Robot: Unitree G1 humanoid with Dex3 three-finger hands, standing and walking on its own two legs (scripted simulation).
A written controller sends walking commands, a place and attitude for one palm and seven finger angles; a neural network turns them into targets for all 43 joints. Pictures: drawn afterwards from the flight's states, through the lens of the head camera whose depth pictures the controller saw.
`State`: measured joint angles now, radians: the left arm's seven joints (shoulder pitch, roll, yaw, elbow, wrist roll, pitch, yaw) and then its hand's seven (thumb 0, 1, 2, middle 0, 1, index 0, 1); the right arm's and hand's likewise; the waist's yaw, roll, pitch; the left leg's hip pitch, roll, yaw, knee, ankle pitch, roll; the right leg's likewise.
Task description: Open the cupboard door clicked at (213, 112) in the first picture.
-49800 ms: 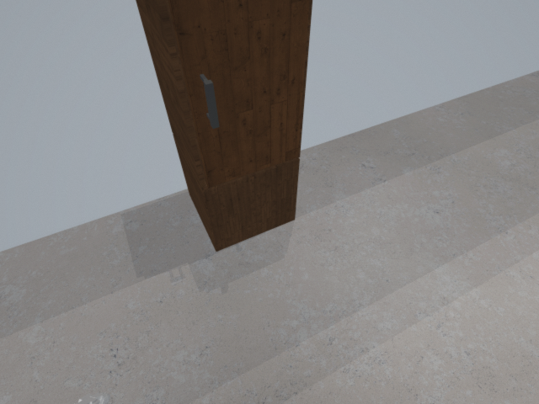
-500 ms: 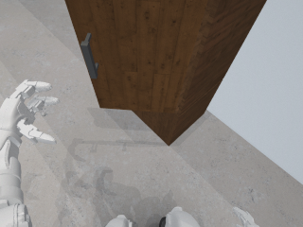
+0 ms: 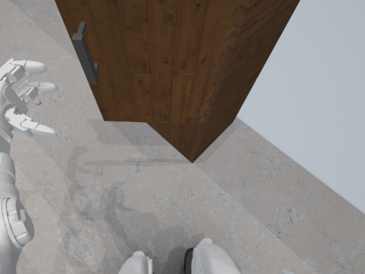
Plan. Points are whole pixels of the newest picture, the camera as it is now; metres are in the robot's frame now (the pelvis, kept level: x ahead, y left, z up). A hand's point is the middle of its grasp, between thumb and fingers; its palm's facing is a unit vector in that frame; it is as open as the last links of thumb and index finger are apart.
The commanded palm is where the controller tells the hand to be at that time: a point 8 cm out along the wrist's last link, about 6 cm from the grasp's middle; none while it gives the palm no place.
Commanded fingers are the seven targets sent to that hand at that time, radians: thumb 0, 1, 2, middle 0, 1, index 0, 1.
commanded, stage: move the hooked fingers beside the handle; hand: left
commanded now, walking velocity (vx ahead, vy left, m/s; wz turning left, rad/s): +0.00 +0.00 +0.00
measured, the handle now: (88, 55) +0.60 +0.21 +0.06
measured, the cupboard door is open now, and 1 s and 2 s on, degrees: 43 43 43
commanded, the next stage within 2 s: slide the fingers in behind the handle in 1.34 s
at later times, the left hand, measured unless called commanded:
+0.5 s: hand (50, 70) +0.53 +0.27 +0.07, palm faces -0.04 -1.00 -0.02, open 14.0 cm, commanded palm +0.53 +0.32 +0.07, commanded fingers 0.00 -0.50 0.30 -0.30 -1.20 -0.30 -1.20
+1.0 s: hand (47, 71) +0.54 +0.29 +0.06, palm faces -0.04 -1.00 -0.01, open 14.0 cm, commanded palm +0.53 +0.31 +0.06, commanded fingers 0.00 -0.50 0.30 -0.30 -1.20 -0.30 -1.20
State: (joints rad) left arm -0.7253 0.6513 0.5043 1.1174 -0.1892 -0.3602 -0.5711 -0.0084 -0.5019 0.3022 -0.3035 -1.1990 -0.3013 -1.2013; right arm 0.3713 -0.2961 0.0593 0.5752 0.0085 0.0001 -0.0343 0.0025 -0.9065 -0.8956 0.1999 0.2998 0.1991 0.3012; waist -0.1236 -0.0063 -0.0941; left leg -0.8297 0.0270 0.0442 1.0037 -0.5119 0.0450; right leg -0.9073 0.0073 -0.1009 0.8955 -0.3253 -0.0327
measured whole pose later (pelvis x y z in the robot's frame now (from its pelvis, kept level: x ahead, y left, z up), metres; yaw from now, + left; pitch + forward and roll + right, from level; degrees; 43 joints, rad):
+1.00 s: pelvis +0.02 +0.02 -0.01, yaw -2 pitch +26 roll -6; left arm -0.93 0.79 0.53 1.19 -0.10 -0.31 -0.52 -0.01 -0.50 0.30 -0.30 -1.20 -0.30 -1.20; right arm 0.43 -0.28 0.08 0.56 -0.02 0.13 0.01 0.00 -0.91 -0.90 0.20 0.30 0.20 0.30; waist -0.21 0.02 -0.09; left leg -0.94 0.05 0.02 1.04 -0.55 0.06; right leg -0.99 0.03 -0.12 0.87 -0.33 -0.01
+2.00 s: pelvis +0.01 +0.01 -0.01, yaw -2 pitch +26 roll -5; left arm -0.98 0.73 0.48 1.21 -0.08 -0.31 -0.43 -0.01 -0.50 0.30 -0.30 -1.20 -0.30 -1.20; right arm 0.43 -0.28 0.08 0.57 -0.02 0.12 0.01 0.00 -0.91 -0.90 0.20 0.30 0.20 0.30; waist -0.23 0.02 -0.09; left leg -0.98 0.05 0.02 1.07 -0.55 0.05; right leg -1.03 0.03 -0.11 0.91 -0.33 -0.02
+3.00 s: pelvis +0.01 +0.00 -0.01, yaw -1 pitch +25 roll -3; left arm -0.95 0.58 0.41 1.21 -0.08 -0.40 -0.31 -0.01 -0.50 0.30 -0.30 -1.20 -0.30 -1.20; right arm 0.40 -0.27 0.05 0.59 -0.03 0.08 0.02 0.00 -0.91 -0.90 0.20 0.30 0.20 0.30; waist -0.20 0.03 -0.10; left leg -0.93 0.03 0.02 1.04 -0.54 0.04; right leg -1.01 0.02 -0.11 0.92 -0.35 -0.04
